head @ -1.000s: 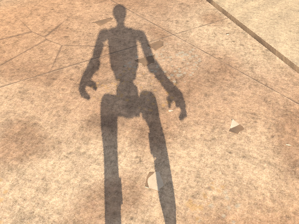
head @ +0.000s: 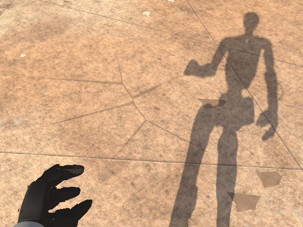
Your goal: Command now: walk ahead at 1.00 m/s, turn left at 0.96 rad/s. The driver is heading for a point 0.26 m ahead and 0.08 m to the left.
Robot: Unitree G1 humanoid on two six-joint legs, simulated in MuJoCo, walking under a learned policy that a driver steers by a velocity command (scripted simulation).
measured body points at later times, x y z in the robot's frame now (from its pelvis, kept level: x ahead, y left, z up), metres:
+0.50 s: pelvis +0.30 -0.07 +0.00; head +0.34 -0.05 +0.45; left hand +0.29 +0.21 -0.13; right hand +0.57 -0.25 -0.08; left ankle +0.37 +0.07 -0.72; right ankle +0.34 -0.18 -0.74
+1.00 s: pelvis +0.37 -0.04 -0.01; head +0.38 -0.03 +0.44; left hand +0.39 +0.24 -0.14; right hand +0.58 -0.24 -0.11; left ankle +0.37 +0.07 -0.74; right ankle +0.34 -0.18 -0.74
